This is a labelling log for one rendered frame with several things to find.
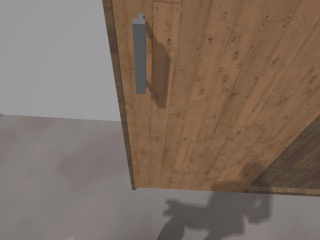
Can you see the wardrobe door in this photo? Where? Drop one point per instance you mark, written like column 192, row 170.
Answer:
column 298, row 166
column 230, row 84

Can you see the handle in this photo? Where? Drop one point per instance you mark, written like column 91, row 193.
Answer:
column 139, row 47

